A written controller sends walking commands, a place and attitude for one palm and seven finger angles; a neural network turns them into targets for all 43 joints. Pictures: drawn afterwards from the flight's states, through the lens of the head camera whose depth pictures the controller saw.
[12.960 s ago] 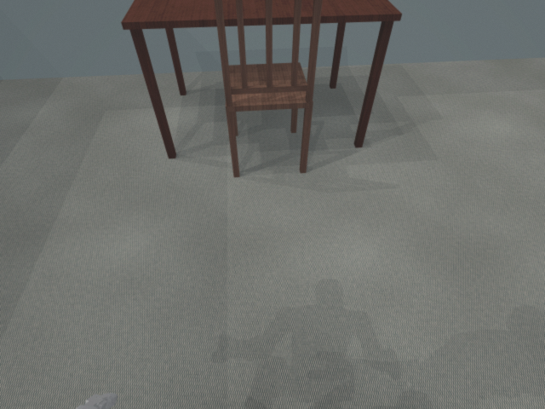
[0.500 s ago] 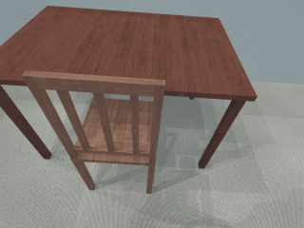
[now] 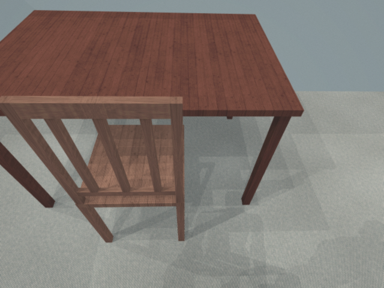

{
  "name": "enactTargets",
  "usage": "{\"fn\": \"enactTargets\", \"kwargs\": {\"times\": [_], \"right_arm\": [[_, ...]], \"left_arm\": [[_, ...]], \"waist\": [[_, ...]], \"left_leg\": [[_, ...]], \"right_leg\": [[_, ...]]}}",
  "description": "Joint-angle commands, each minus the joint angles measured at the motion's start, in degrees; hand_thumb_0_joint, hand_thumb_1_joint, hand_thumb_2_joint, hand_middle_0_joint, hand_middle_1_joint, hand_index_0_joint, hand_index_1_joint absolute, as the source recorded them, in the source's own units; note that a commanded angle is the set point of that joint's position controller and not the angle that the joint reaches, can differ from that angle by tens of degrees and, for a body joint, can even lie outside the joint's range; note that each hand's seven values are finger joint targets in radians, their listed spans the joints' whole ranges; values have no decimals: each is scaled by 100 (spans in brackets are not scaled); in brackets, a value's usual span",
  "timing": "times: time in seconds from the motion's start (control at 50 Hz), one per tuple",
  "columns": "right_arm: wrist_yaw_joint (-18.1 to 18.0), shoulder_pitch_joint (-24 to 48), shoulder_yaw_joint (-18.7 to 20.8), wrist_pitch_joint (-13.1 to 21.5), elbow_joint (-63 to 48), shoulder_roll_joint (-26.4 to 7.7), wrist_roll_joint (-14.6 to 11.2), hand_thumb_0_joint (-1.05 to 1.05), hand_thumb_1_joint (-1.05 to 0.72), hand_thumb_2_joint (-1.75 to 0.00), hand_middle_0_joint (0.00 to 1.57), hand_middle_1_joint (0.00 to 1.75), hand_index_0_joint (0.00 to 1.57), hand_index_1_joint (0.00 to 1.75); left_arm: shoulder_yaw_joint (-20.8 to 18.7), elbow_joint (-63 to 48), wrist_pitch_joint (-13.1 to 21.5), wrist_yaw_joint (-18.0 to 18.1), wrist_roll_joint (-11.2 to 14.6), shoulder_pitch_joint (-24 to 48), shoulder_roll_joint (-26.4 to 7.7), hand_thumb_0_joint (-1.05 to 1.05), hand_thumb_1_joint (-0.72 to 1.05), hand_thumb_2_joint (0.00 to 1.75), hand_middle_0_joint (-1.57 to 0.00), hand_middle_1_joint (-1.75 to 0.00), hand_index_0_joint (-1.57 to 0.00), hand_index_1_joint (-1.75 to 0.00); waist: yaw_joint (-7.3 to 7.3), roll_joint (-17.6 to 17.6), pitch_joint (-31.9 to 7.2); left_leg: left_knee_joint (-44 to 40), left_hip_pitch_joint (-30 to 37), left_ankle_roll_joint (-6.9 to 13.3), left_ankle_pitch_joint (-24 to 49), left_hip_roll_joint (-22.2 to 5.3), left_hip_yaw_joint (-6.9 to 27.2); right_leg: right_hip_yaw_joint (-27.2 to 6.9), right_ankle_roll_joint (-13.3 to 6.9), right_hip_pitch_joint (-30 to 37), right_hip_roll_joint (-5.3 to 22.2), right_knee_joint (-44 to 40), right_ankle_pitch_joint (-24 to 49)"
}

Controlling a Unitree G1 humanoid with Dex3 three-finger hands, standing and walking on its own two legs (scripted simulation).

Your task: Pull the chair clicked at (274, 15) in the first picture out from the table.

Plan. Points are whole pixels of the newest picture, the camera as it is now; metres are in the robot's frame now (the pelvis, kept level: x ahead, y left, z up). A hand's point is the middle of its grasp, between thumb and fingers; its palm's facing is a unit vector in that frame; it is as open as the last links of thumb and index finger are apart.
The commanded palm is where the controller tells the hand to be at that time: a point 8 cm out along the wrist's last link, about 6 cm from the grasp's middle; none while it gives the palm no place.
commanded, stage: shuffle to correct the standing spot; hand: left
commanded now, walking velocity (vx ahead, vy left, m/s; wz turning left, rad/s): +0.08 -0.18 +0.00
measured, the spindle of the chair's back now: (115, 159) +0.46 +0.24 -0.08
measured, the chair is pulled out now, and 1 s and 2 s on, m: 0.00 0.00 0.00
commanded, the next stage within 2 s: come to a stop and stand still in 0.06 s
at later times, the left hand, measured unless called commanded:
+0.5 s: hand out of the picture +0.02 +0.08 -0.19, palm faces +0.08 -0.99 -0.12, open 7.4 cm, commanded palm none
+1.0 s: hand out of the picture +0.07 +0.17 -0.17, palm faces +0.01 -0.97 -0.26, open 7.4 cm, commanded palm none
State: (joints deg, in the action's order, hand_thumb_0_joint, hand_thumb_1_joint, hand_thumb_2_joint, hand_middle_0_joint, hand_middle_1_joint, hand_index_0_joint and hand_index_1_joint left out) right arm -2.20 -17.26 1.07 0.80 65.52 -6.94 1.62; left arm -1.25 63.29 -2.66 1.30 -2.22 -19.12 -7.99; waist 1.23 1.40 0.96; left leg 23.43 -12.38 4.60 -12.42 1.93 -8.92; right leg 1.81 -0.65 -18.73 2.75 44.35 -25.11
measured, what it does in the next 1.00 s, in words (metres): steps on the spot: right foot, then left foot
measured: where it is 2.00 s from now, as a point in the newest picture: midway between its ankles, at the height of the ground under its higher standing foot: outside the picture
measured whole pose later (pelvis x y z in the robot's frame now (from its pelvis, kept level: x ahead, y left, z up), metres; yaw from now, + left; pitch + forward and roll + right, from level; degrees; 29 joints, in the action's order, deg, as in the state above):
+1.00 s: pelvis +0.02 -0.02 -0.01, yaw +1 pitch -1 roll -1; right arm 0.0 -16.0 0.0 -0.7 56.3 -10.9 1.4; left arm 0.4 54.1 -0.4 2.6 -1.2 -15.4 -11.2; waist 0.5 -1.3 0.4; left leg 29.6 -16.6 5.6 -12.8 2.8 -6.2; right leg 4.1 -0.5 -12.5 1.3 31.0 -17.8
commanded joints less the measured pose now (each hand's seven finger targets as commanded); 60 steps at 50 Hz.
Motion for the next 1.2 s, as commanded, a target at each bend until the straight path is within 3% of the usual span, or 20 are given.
{"fn": "enactTargets", "kwargs": {"times": [0.0,0.06,0.08,0.12,0.14,0.16,0.22,0.28,0.36,0.42,0.46,0.64,0.66,0.68,0.7,0.78,0.82,0.86,1.0,1.18], "right_arm": [[-54,-206,254,45,-240,-1029,29,0,-90,-90,20,30,20,30],[-36,-157,289,-8,-269,-994,8,0,-90,-90,20,30,20,30],[-12,-266,272,-16,-262,-855,-13,0,-90,-90,20,30,20,30],[34,-143,144,-53,-457,-349,-38,0,-90,-90,20,30,20,30],[48,96,147,-69,-535,-406,-17,0,-90,-90,20,30,20,30],[58,126,166,-83,-563,-461,-11,0,-90,-90,20,30,20,30],[103,-118,36,-14,-327,-152,-46,0,-90,-90,20,30,20,30],[74,-122,-68,29,-309,-65,-117,0,-90,-90,20,30,20,30],[13,-119,-50,-30,-394,-235,-180,0,-90,-90,20,30,20,30],[-49,-211,55,-19,-427,-621,-143,0,-90,-90,20,30,20,30],[-78,-113,49,-41,-504,-706,-120,0,-90,-90,20,30,20,30],[12,204,80,-79,-808,-682,-99,0,-90,-90,20,30,20,30],[32,567,120,-4,-1252,-982,-157,0,-90,-90,20,30,20,30],[114,159,109,-63,-1329,-686,-119,0,-90,-90,20,30,20,30],[137,290,100,-90,-1323,-643,-103,0,-90,-90,20,30,20,30],[173,107,53,-31,-1369,-802,-55,0,-90,-90,20,30,20,30],[164,230,35,-8,-1400,-909,-44,0,-90,-90,20,30,20,30],[170,282,30,-24,-1424,-991,-42,0,-90,-90,20,30,20,30],[166,143,-2,24,-1246,-1112,-39,0,-90,-90,20,30,20,30],[122,7,-43,114,-874,-1026,-92,0,-90,-90,20,30,20,30]], "left_arm": [[-97,-336,82,-52,24,-377,-130,0,90,90,-20,-30,-20,-30],[-132,-237,142,-68,11,-746,-164,0,90,90,-20,-30,-20,-30],[-150,-233,167,-47,-6,-792,-299,0,90,90,-20,-30,-20,-30],[-211,-298,193,30,-1,-875,-763,0,90,90,-20,-30,-20,-30],[-217,-354,199,44,23,-869,-775,0,90,90,-20,-30,-20,-30],[-213,-399,254,64,25,-683,-666,0,90,90,-20,-30,-20,-30],[-54,-326,481,103,103,-487,-323,0,90,90,-20,-30,-20,-30],[-24,-280,568,117,65,-592,-514,0,90,90,-20,-30,-20,-30],[-74,-245,501,175,126,-598,-666,0,90,90,-20,-30,-20,-30],[-105,-384,409,198,141,-507,-520,0,90,90,-20,-30,-20,-30],[-92,-379,332,239,129,-473,-470,0,90,90,-20,-30,-20,-30],[-58,-534,312,174,107,-275,-567,0,90,90,-20,-30,-20,-30],[-23,-581,406,366,65,-507,-669,0,90,90,-20,-30,-20,-30],[-76,-958,451,325,70,-88,-1018,0,90,90,-20,-30,-20,-30],[-66,-1046,465,274,82,72,-1000,0,90,90,-20,-30,-20,-30],[-21,-1214,408,224,117,252,-910,0,90,90,-20,-30,-20,-30],[21,-1201,337,191,109,120,-835,0,90,90,-20,-30,-20,-30],[32,-1167,310,161,102,45,-835,0,90,90,-20,-30,-20,-30],[50,-1121,285,103,117,14,-893,0,90,90,-20,-30,-20,-30],[112,-791,327,85,129,-41,-832,0,90,90,-20,-30,-20,-30]], "waist": [[-59,-671,271],[-224,-293,207],[-238,147,225],[-289,1612,437],[-412,1329,407],[-301,1354,595],[-80,19,338],[-176,-30,21],[-150,210,-121],[-146,-47,-217],[-192,-739,-101],[-167,98,-210],[-198,-131,-164],[31,313,-539],[-6,166,-355],[26,-73,-50],[-132,-327,353],[-173,-70,559],[-201,-168,295],[-162,-245,-43]], "left_leg": [[-1146,-290,480,-854,-1906,1757],[-476,-846,148,-1241,-1586,1309],[-26,-1202,-10,-1509,-1259,1039],[1681,-1848,-313,-1744,-274,26],[2720,-1883,-274,-1974,-264,218],[3192,-2053,-270,-1664,-397,467],[2920,-1580,-429,-987,-525,617],[1664,-1012,-540,-1025,-443,522],[424,-386,-562,-219,-351,547],[366,637,-288,2863,-1002,906],[425,603,33,3731,-1229,1224],[232,167,-158,1329,-858,1161],[1223,168,-273,1719,-897,964],[1163,-355,-301,-85,-547,905],[989,-362,-329,-515,-435,819],[370,-139,-141,308,-701,1225],[-107,-615,52,-87,-906,1638],[-414,-903,47,-892,-907,1742],[-867,-801,18,-1465,-932,1878],[-738,-194,-16,-502,-933,1714]], "right_leg": [[-15,-34,-162,70,-399,163],[205,-33,807,-124,-1762,965],[-135,-94,1111,77,-2183,829],[-1721,-703,978,1210,-3301,-461],[-1935,-1001,653,1429,-3592,-807],[-1873,-1013,476,1277,-3628,-383],[-1105,-957,733,1132,-3097,2356],[-818,-994,1210,1133,-2569,4518],[-748,-725,1376,1063,-1913,5509],[-434,-260,694,612,-1578,4182],[-297,-115,557,444,-1581,2901],[-634,-292,764,612,-1962,2496],[-931,-46,571,763,-2046,4418],[-1053,-377,971,1045,-1965,3439],[-1145,-590,746,1107,-2007,2844],[-539,-441,237,486,-1761,1282],[-326,-302,276,183,-1793,506],[-336,-282,306,130,-1868,194],[-305,-247,488,133,-1882,264],[-288,-191,578,243,-2063,807]]}}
